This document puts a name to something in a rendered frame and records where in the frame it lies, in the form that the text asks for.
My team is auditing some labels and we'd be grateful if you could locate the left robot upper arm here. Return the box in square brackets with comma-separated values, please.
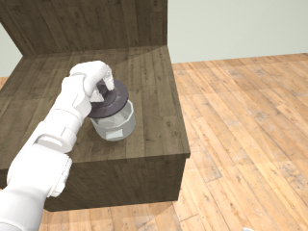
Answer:
[0, 143, 72, 231]

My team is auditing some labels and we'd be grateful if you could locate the knob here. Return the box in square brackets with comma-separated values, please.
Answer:
[97, 84, 109, 98]

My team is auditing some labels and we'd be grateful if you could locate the left robot forearm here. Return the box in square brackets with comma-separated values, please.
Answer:
[7, 70, 96, 185]

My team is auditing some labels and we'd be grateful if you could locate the robot left hand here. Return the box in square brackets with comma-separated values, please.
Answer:
[69, 61, 115, 102]

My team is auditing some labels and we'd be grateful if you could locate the lid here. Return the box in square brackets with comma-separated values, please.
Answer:
[87, 79, 129, 119]

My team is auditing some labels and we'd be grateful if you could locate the pot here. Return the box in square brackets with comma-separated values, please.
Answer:
[90, 100, 137, 141]

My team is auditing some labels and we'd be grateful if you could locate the table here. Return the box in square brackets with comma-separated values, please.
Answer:
[0, 0, 191, 213]

